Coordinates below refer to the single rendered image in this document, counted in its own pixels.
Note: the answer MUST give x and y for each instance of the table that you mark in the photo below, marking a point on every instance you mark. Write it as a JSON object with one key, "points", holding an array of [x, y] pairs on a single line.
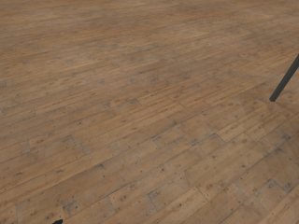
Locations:
{"points": [[285, 79]]}

